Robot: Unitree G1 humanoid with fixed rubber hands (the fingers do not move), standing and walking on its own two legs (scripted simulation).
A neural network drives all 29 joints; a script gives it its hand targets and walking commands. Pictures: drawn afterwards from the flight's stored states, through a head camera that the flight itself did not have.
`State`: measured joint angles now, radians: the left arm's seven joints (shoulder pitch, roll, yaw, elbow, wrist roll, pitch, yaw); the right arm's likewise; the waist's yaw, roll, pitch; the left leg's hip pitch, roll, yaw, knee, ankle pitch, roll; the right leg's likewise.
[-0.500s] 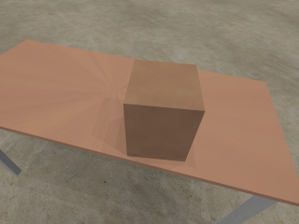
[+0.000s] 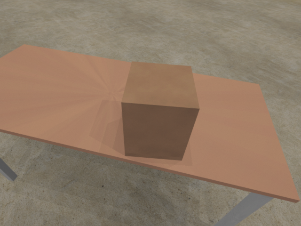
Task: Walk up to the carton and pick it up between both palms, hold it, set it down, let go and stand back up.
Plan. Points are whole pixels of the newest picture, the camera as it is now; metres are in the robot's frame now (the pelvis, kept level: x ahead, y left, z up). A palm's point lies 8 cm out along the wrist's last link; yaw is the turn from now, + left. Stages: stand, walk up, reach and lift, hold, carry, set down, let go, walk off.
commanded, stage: walk up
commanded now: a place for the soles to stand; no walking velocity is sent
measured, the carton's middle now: (157, 112) +0.49 -0.02 +0.04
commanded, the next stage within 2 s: reach and lift in 1.12 s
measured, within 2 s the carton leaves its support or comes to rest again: neither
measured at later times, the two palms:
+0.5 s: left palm out of the picture -0.02 +0.26 -0.14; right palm out of the picture +0.03 -0.25 -0.13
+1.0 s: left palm out of the picture +0.01 +0.26 -0.14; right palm out of the picture +0.04 -0.25 -0.13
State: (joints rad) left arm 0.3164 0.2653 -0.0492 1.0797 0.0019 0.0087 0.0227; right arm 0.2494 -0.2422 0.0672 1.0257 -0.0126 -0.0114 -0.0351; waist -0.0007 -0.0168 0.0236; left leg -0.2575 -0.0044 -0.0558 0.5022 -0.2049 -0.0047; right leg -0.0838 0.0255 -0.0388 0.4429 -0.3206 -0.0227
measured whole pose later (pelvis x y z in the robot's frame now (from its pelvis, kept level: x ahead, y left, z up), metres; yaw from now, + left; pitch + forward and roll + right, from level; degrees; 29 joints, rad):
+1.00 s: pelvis +0.01 +0.01 +0.00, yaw -2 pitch -1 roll +0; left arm 0.31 0.26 -0.05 1.10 0.00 -0.01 0.03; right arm 0.24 -0.24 0.07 1.04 -0.02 -0.01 -0.03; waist 0.00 -0.02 0.03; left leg -0.24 0.00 -0.02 0.48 -0.22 0.00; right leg -0.08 0.02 0.01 0.44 -0.33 -0.01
